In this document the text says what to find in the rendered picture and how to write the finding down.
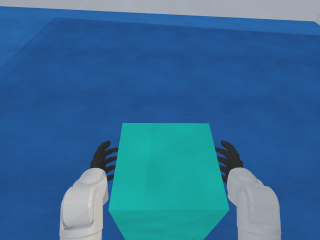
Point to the robot left hand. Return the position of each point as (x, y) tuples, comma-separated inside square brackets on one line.
[(99, 160)]

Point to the robot right forearm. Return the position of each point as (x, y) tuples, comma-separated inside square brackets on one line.
[(257, 206)]

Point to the robot right hand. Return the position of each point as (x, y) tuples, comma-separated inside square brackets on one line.
[(232, 161)]

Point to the carton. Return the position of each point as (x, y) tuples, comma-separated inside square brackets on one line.
[(167, 182)]

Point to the robot left forearm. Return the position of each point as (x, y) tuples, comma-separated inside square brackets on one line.
[(81, 211)]

